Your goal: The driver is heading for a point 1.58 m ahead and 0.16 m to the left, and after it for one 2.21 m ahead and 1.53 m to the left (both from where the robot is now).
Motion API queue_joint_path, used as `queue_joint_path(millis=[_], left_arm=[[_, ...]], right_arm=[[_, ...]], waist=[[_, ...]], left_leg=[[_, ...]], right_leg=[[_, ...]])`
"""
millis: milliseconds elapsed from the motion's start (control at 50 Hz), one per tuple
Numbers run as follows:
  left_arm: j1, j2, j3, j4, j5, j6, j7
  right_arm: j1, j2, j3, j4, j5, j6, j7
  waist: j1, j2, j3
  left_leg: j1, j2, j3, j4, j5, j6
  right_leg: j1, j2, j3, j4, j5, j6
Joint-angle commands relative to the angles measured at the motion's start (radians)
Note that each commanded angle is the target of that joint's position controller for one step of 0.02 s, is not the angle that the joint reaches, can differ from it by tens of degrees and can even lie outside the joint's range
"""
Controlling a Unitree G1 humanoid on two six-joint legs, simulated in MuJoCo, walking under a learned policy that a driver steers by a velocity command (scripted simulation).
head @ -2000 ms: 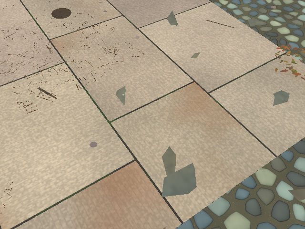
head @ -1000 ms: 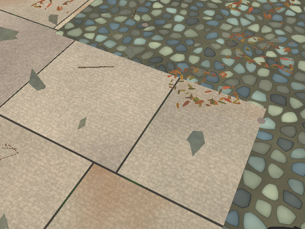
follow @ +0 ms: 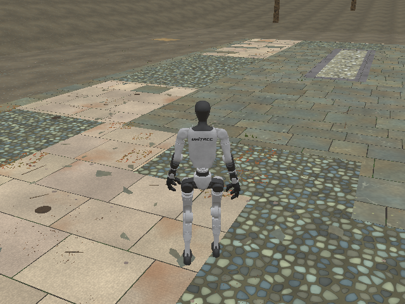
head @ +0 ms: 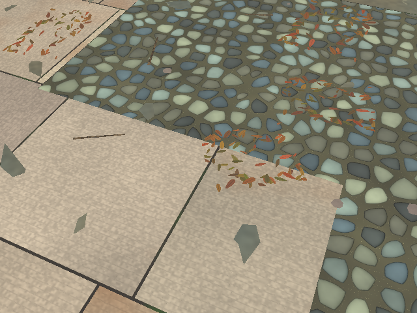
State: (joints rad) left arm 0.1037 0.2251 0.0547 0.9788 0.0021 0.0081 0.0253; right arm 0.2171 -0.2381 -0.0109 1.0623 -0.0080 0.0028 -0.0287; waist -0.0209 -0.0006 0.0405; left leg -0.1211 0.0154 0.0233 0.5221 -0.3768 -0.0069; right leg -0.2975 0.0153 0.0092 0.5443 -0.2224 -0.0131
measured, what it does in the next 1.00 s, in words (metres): stands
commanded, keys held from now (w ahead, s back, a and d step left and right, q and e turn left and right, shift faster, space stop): no key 1.00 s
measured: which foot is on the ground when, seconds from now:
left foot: down 0.00-1.00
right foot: down 0.00-1.00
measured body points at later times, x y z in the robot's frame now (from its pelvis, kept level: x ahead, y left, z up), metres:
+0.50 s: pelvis -0.01 +0.01 +0.00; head +0.00 +0.01 +0.45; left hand +0.06 +0.26 -0.15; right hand -0.02 -0.23 -0.15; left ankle -0.06 +0.12 -0.73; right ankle +0.04 -0.11 -0.73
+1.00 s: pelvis +0.00 +0.01 +0.00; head +0.01 +0.01 +0.45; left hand +0.05 +0.26 -0.15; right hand -0.03 -0.22 -0.15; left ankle -0.06 +0.12 -0.73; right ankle +0.04 -0.11 -0.73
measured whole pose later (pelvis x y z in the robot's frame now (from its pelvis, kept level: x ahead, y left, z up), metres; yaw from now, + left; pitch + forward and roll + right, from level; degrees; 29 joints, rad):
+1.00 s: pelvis +0.00 +0.01 +0.00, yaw +0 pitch -1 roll +0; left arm 0.15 0.20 0.03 1.14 0.00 0.02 0.04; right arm 0.36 -0.17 0.00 1.08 -0.01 -0.02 -0.03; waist 0.00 0.00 0.03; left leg -0.12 0.00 0.03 0.48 -0.35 0.01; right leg -0.29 0.00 0.02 0.50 -0.19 0.01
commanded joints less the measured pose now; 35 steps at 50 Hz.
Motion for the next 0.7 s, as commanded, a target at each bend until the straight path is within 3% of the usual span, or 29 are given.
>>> queue_joint_path(millis=[20, 360, 700], left_arm=[[-0.028, 0.108, 0.019, -0.024, 0.000, -0.007, 0.005], [0.000, 0.094, 0.003, 0.079, -0.002, -0.002, 0.011], [0.036, 0.081, -0.006, 0.124, -0.005, 0.001, 0.016]], right_arm=[[0.040, -0.102, -0.015, -0.018, -0.001, -0.011, -0.004], [0.138, -0.058, -0.003, 0.007, -0.001, -0.025, -0.008], [0.207, -0.032, -0.001, 0.010, 0.002, -0.030, -0.008]], waist=[[0.005, -0.003, -0.025], [0.015, 0.004, 0.000], [0.020, 0.007, 0.004]], left_leg=[[-0.157, 0.031, -0.028, -0.123, 0.097, 0.019], [-0.172, 0.024, -0.024, -0.150, 0.077, 0.024], [-0.165, 0.022, -0.023, -0.158, 0.130, 0.028]], right_leg=[[0.145, -0.054, 0.058, -0.071, 0.185, -0.044], [0.132, -0.045, 0.051, -0.096, 0.130, -0.033], [0.135, -0.044, 0.047, -0.094, 0.172, -0.029]])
